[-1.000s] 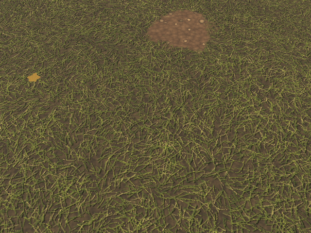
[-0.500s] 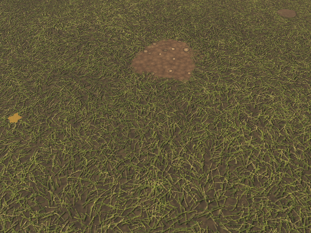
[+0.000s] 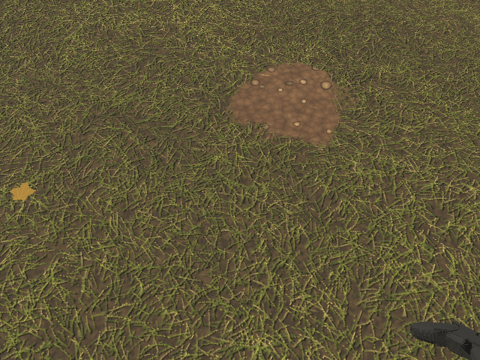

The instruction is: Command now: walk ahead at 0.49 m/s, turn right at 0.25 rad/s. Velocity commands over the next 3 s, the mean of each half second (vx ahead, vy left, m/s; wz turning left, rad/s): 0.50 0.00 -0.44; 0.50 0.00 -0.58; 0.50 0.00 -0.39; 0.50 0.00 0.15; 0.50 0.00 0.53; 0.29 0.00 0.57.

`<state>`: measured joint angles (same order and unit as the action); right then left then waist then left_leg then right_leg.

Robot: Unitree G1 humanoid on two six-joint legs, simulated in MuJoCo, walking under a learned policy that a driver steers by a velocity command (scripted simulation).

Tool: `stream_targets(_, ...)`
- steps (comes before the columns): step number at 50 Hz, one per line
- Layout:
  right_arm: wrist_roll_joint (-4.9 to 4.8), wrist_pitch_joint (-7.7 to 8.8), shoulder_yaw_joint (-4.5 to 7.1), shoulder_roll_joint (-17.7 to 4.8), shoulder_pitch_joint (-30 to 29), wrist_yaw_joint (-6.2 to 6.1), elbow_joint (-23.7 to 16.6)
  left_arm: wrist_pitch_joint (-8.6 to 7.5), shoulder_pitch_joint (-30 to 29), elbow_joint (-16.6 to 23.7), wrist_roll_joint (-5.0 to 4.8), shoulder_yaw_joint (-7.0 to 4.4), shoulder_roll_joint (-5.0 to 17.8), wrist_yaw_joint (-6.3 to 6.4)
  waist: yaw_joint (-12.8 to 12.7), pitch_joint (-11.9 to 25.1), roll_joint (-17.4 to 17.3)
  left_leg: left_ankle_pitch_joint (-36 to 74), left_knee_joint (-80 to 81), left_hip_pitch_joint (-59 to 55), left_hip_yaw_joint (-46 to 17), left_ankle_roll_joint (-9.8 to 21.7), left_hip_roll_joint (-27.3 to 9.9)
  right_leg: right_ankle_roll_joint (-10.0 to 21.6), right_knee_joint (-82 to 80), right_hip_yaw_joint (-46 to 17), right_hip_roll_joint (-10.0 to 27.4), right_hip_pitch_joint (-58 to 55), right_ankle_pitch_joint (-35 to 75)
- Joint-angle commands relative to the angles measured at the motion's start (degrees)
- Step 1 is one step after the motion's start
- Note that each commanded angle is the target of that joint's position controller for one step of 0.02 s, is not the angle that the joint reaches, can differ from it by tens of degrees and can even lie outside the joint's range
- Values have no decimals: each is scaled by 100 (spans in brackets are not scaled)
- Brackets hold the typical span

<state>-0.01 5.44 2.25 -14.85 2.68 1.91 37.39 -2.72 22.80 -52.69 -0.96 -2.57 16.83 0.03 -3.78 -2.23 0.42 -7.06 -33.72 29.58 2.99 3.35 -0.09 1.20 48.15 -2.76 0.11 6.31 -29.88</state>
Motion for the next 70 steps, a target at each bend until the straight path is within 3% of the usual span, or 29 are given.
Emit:
stream_targets(1,-6,-12,312,-885,1819,-101,139,-253,-310,657,-216,-165,876,-43,1010,1300,-854,-1450,1651,-4176,-3197,947,-2097,129,2742,-444,236,3667,319)
stream_targets(2,13,5,270,-780,1456,-103,142,-247,-549,700,-166,-157,778,-11,805,882,-404,-875,1825,-3356,-2587,845,-1895,93,2510,-342,501,3452,822)
stream_targets(3,42,37,241,-633,1185,-89,160,-200,-583,699,-84,-189,711,4,617,578,-425,-466,2023,-2755,-2065,796,-1688,55,2221,-351,656,3233,1135)
stream_targets(7,80,204,272,-557,862,-89,351,97,-360,666,-101,-193,339,27,245,218,-496,244,2643,-1871,-912,801,-1499,-79,1864,-382,857,2835,1637)
stream_targets(12,115,170,341,-745,993,-203,571,88,-1005,915,-38,-196,262,-46,362,-56,-319,816,2760,-2163,86,698,-1339,-174,548,-357,788,3341,3009)
stream_targets(18,-8,-26,437,-1016,1494,-270,820,34,-2155,1416,-17,-85,100,-271,831,-393,-153,1225,2562,-3102,683,590,-1564,30,-892,287,653,3527,3221)
stream_targets(20,-71,-130,472,-1101,1553,-277,876,38,-2303,1588,-21,-98,150,-338,813,-394,-226,1823,2257,-3519,786,520,-1682,167,-1082,473,548,3551,2751)
stream_targets(22,-119,-217,515,-1266,1421,-308,843,62,-2087,1667,-30,-185,315,-369,572,-94,-439,3687,1583,-3715,944,389,-1694,380,-1130,802,205,2954,2158)
stream_targets(24,-173,-308,527,-1368,1239,-336,792,95,-950,1464,-65,-421,717,-329,-128,582,-546,4922,-79,-3465,1119,188,-1514,702,-1346,1040,-294,1378,1927)
stream_targets(25,-150,-287,466,-1254,1218,-355,748,133,38,1215,-65,-632,1116,-231,-618,1090,-303,3961,-1571,-2462,1178,-63,-1278,954,-1678,641,-294,-306,2253)
stream_targets(26,105,-174,236,-465,1628,-313,459,154,226,1151,-90,-774,1799,-127,-148,1459,1198,-836,-3694,98,1021,-463,-376,1800,-1870,-2123,1159,-2268,1872)
stream_targets(27,1,82,146,-486,1495,-239,335,37,222,1398,-29,-673,1670,-178,-158,2441,987,-2861,-4723,1174,-496,-487,314,2512,-2873,-4664,1940,-3070,1096)
stream_targets(28,-240,229,254,-903,789,-168,169,-41,116,1363,12,-544,1217,-215,-391,1866,475,-2381,-4769,1757,-873,-354,-25,2131,-3154,-3981,1815,-2799,1284)
stream_targets(29,-252,310,226,-871,624,-165,109,-92,-155,1358,-16,-491,1029,-215,-204,1206,285,-1869,-4325,1780,-815,-244,-272,1912,-3135,-3161,1580,-2005,1682)
stream_targets(31,-3,281,296,-943,724,-236,239,-105,-875,1528,15,-361,634,-178,292,626,31,-1264,-3432,1015,-807,-295,-642,1614,-3241,-2112,1127,-519,2765)
stream_targets(35,90,43,263,-717,736,-231,174,-132,-875,1594,26,-395,792,-50,479,445,108,-724,-2491,555,-632,-623,-624,1617,-3515,-1477,840,472,3713)
stream_targets(40,40,64,129,-466,-335,-161,-101,-45,-503,1489,-22,-430,905,80,62,229,415,1031,-284,115,-518,-767,-193,1188,-3397,-1073,412,866,2953)
stream_targets(45,-57,182,227,-771,-609,-39,-235,29,-189,1369,-61,-432,857,112,6,218,568,844,513,-175,-761,-566,-29,1034,-2808,-1859,745,261,2364)
stream_targets(48,-33,266,381,-996,298,-66,-26,68,-388,1448,-27,-395,710,116,532,511,726,413,856,-1382,-623,-219,-9,769,-1953,-1997,558,241,2848)
stream_targets(49,76,295,463,-1238,1053,-108,52,50,-423,1545,28,-275,396,87,886,1200,380,232,714,-2720,-1205,110,-691,561,-654,-1644,235,738,2564)
stream_targets(50,187,237,594,-1752,1781,-129,196,4,288,1696,-80,-161,21,96,742,2109,-1228,-924,1041,-4852,-3583,1001,-2043,107,1386,-824,-605,2669,688)
stream_targets(51,32,191,528,-1425,1850,-80,259,-20,430,1679,-146,-174,393,104,727,2084,-1805,-2329,1580,-5028,-5020,1206,-2469,14,2414,-794,-353,3707,-409)
stream_targets(52,-13,151,408,-988,1555,-105,170,5,-48,1652,-150,-293,843,101,857,1270,-1111,-2656,1718,-4360,-4283,963,-2248,-29,2799,-812,-68,4017,83)
stream_targets(53,23,91,350,-833,1285,-132,129,39,-476,1730,-81,-314,899,105,834,789,-660,-2042,1726,-3660,-3418,763,-2012,-54,2793,-569,136,3926,510)
stream_targets(55,88,64,261,-613,968,-158,201,65,-761,1849,-16,-343,752,55,596,266,-618,-848,1973,-2608,-2312,641,-1598,-48,2295,-525,462,3556,1005)
stream_targets(57,57,99,264,-594,929,-165,280,133,-671,1862,-81,-307,513,8,488,194,-748,-392,2233,-2264,-1692,654,-1447,-60,2009,-385,584,3306,1134)
stream_targets(61,43,155,340,-867,1146,-130,541,128,-1022,1977,-3,-188,219,-4,499,134,-433,503,2504,-2296,-1077,900,-1501,-136,991,-378,581,3445,1727)
stream_targets(66,-97,40,353,-1072,1348,-130,771,-31,-1892,2104,9,-74,84,-174,761,-49,-353,936,2513,-2400,-272,717,-1257,-89,-776,163,458,2946,2916)
stream_targets(70,-191,-92,385,-1254,1731,-131,1034,-64,-2342,2306,-36,-94,204,-252,808,-162,-490,1410,2255,-3031,-308,638,-1570,120,-1442,335,315,2793,2447)
